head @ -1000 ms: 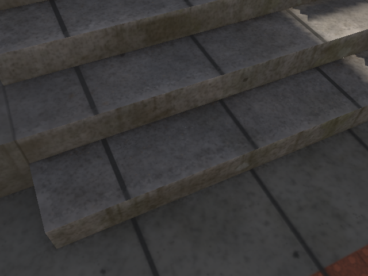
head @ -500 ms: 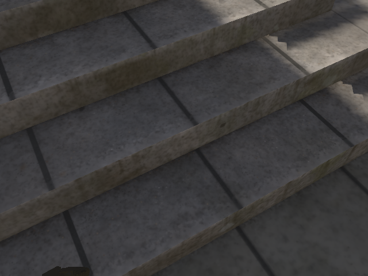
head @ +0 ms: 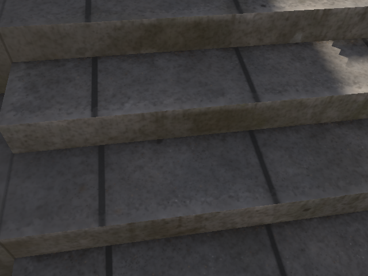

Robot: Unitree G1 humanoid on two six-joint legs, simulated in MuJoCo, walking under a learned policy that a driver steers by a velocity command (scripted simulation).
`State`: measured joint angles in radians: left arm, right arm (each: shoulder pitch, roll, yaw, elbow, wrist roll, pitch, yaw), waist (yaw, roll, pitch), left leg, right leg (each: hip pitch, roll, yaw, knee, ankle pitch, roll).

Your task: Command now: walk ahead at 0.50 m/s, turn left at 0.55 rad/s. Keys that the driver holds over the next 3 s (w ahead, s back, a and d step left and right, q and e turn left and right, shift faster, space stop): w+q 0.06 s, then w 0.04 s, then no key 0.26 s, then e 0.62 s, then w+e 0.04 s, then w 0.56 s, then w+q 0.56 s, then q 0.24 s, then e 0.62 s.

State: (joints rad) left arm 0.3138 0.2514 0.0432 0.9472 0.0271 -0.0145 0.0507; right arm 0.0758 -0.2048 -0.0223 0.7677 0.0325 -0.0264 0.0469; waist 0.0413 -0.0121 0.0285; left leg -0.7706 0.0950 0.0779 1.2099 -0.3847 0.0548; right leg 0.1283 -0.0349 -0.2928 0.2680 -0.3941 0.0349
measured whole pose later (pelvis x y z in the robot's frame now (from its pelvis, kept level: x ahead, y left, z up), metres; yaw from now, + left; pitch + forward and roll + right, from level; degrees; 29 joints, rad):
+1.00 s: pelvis +0.35 +0.12 +0.14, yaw -10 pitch +3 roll +0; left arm 0.17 0.23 0.04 0.54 -0.01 0.09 0.08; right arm 0.24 -0.22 -0.01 0.71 0.02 0.01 -0.04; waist 0.01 -0.02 -0.05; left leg -0.35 -0.01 -0.03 0.61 -0.28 -0.07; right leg -0.42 0.13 0.22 0.63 -0.26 -0.02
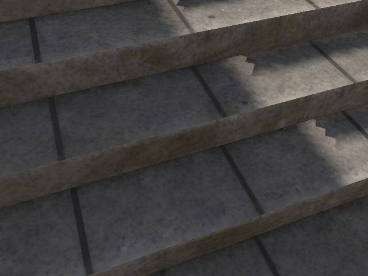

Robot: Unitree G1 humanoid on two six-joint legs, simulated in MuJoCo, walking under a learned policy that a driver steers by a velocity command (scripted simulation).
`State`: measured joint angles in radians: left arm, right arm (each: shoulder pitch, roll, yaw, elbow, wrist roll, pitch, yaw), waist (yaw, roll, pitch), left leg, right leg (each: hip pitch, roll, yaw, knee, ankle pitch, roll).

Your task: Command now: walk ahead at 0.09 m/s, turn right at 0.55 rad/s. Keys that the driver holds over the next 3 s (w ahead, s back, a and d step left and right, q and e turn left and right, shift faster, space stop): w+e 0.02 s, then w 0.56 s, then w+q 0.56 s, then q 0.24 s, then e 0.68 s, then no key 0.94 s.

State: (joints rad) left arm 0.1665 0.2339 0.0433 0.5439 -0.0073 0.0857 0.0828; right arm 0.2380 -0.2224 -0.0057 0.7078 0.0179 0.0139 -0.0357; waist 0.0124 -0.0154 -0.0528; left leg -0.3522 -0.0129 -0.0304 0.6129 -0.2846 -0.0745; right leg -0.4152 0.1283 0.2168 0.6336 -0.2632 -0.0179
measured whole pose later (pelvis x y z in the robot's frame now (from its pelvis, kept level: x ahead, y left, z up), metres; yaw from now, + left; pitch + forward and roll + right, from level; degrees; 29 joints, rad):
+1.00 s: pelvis +0.41 -0.12 +0.15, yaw +3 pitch +1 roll +0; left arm 0.50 0.08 -0.05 1.04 0.06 -0.05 -0.01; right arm 0.07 -0.08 0.07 0.67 0.01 0.00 0.02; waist 0.03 0.04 -0.08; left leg -1.30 0.01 -0.05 2.05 -0.03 0.10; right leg -0.14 -0.08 -0.29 0.49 -0.36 -0.01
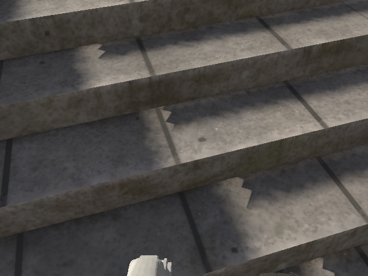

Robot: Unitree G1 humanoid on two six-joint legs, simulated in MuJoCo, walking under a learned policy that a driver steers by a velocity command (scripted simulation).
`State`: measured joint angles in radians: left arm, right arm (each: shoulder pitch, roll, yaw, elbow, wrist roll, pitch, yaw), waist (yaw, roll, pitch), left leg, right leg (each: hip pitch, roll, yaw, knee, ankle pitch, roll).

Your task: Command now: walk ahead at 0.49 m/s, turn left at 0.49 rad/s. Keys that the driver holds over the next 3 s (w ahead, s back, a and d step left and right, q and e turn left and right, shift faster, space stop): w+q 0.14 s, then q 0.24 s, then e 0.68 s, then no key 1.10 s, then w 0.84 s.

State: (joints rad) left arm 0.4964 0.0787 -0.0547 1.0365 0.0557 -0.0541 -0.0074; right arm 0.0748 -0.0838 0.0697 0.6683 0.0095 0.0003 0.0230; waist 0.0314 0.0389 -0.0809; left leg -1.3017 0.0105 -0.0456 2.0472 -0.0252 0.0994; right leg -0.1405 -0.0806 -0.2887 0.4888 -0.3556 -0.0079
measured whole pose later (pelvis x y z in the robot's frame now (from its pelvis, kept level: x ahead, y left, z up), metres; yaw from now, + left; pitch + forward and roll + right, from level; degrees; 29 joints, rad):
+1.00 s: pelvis +0.43 +0.04 +0.25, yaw +2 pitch +2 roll +1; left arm 0.21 0.24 0.02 0.68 0.01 -0.02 0.02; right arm 0.11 -0.22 0.01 0.62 -0.02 -0.03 0.00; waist 0.00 0.01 -0.02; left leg -0.75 -0.03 -0.12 1.81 -0.26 0.04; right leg -0.58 0.10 0.00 0.78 -0.24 -0.09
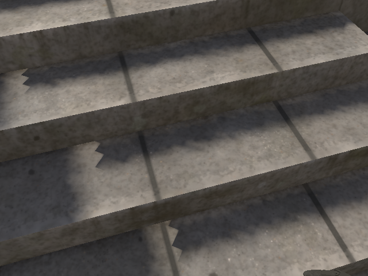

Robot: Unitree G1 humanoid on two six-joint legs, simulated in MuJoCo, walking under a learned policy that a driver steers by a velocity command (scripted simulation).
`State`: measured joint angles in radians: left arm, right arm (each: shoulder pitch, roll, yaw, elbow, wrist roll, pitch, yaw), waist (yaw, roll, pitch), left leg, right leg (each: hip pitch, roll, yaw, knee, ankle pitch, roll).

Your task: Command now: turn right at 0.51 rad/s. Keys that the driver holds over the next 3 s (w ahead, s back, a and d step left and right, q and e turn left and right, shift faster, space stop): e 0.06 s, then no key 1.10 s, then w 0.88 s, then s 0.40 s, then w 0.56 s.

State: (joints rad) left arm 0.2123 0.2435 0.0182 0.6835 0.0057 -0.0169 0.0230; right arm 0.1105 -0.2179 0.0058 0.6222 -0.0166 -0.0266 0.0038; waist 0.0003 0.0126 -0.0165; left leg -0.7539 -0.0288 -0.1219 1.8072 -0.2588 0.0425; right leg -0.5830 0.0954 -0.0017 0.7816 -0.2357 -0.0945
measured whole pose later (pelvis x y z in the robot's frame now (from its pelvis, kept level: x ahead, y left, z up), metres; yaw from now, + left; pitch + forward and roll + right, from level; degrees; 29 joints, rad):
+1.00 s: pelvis +0.14 +0.10 +0.04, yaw -8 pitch +0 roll +2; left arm 0.29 0.19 0.04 0.93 0.00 0.00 0.04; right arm 0.31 -0.16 -0.03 0.88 -0.03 0.03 -0.04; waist 0.00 -0.04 -0.01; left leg -0.13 -0.07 0.03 0.36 -0.24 0.05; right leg -0.20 -0.06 0.13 0.47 -0.28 0.07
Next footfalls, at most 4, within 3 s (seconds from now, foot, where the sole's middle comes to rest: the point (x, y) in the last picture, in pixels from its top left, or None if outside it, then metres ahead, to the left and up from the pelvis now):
0.42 left None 0.16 0.19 -0.74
1.84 left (170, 264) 0.48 0.09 -0.59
2.36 right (248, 227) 0.60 -0.17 -0.59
2.70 left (157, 173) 0.73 0.13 -0.45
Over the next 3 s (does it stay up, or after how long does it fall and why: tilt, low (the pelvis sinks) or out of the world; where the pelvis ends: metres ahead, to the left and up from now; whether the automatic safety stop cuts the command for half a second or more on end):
stays up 0.74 0.01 0.30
